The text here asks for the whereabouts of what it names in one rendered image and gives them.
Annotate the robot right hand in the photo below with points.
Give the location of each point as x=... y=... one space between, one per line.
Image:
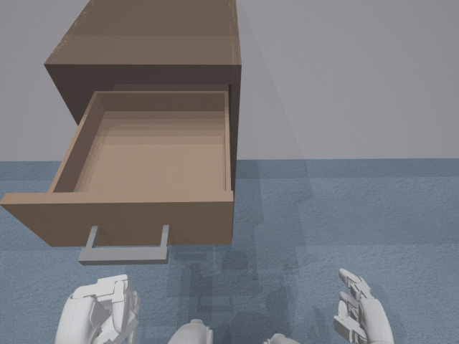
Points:
x=368 y=322

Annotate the robot left hand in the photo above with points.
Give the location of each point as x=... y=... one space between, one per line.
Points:
x=108 y=305

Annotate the cabinet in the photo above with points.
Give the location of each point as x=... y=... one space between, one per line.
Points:
x=151 y=45

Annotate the left robot thigh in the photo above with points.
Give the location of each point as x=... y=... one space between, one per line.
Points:
x=192 y=333

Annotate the drawer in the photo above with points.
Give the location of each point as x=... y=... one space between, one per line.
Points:
x=137 y=161

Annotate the handle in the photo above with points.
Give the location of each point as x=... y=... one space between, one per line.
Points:
x=124 y=255

